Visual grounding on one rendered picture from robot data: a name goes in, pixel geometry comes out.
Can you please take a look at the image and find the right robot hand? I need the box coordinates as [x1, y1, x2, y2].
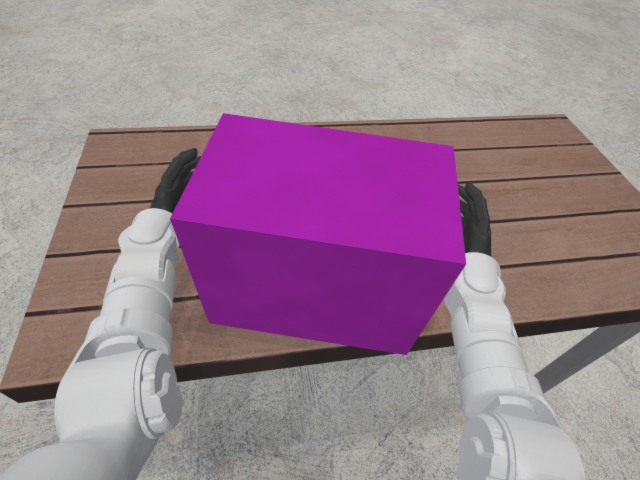
[458, 182, 491, 256]

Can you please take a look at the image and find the left robot hand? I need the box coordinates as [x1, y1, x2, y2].
[150, 148, 201, 214]

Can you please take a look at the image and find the right robot forearm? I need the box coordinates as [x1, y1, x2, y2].
[444, 252, 585, 480]

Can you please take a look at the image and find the left robot forearm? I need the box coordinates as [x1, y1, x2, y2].
[54, 208, 180, 440]

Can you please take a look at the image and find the table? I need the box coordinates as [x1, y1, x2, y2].
[0, 114, 640, 403]

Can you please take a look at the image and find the robot left upper arm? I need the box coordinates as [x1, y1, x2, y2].
[0, 348, 183, 480]

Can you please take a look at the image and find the robot right upper arm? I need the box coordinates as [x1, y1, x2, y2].
[457, 411, 584, 480]

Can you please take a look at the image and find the carton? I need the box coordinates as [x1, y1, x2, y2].
[170, 113, 466, 355]

